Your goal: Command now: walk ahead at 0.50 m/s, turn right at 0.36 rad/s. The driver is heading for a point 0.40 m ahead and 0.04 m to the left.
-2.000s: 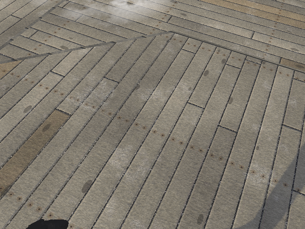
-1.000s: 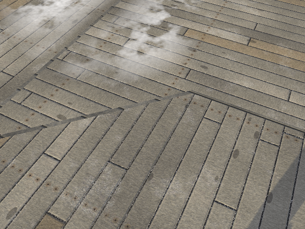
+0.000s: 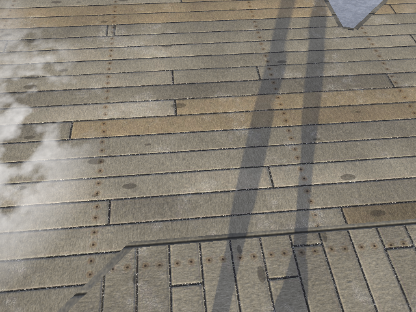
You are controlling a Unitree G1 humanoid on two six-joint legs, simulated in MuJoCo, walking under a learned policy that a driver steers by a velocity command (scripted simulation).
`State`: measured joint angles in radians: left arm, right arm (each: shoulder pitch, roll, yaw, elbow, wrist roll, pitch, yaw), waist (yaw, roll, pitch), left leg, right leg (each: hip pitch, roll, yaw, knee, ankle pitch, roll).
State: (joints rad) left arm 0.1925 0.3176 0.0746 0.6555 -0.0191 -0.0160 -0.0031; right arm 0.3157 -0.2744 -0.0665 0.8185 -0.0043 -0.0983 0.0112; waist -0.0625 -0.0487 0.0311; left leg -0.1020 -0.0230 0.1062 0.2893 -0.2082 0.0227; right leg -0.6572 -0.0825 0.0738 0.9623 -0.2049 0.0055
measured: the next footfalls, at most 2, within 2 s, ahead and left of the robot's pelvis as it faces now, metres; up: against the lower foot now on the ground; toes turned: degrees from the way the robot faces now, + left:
right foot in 0.22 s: +0.28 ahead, -0.16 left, +0.00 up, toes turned -4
left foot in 0.64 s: +0.47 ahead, +0.06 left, +0.00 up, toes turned +0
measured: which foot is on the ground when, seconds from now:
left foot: down 0.00-0.24, up 0.26-0.62, down 0.64-1.00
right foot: up 0.00-0.20, down 0.22-0.66, up 0.68-0.88, down 0.90-1.00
